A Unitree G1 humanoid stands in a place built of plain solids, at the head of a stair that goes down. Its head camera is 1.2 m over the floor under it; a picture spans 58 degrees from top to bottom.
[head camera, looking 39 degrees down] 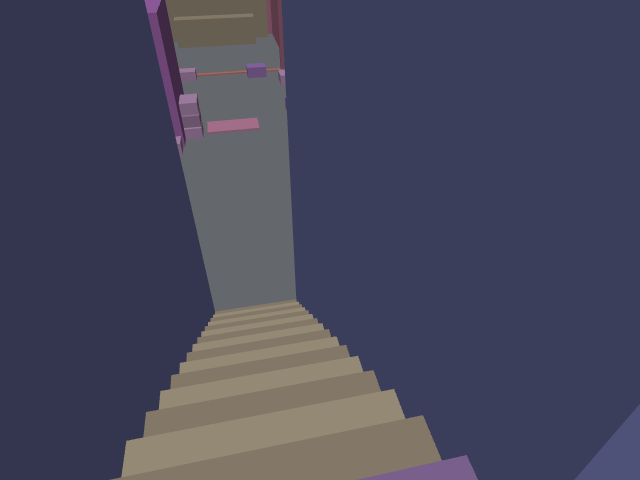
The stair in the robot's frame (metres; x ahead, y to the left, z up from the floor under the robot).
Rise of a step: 0.20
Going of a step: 0.23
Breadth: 1.07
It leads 12 degrees to the left of straight ahead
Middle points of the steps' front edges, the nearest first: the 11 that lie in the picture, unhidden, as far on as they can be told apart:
0.67 0.16 -0.20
0.89 0.21 -0.40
1.12 0.26 -0.60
1.35 0.30 -0.80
1.57 0.35 -1.00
1.80 0.40 -1.20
2.02 0.45 -1.39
2.25 0.49 -1.59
2.48 0.54 -1.79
2.70 0.59 -1.99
2.93 0.64 -2.19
